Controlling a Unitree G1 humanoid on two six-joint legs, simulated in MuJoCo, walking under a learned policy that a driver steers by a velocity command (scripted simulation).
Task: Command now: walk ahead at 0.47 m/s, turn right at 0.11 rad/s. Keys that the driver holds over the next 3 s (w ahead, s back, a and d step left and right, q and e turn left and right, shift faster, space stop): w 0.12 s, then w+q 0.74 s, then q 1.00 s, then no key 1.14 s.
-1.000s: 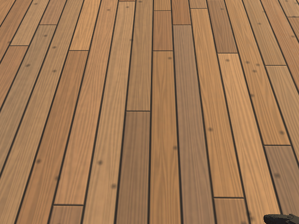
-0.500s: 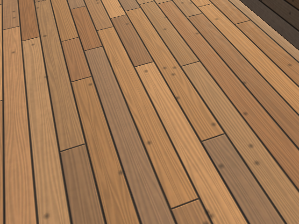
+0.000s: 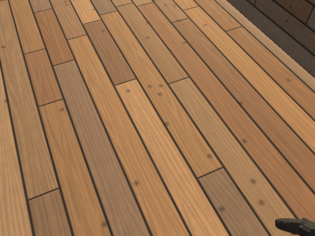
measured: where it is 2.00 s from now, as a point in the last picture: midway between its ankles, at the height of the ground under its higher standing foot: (146, 190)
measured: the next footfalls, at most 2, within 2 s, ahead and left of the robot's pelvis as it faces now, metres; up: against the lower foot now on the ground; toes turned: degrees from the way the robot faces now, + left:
right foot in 0.44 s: +0.43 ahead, -0.13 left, +0.00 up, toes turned +8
left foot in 0.94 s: +0.61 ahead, +0.21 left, +0.00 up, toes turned +27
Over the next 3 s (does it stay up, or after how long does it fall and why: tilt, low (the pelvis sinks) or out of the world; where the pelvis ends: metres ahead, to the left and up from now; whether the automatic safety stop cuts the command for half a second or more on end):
stays up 0.65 0.15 0.02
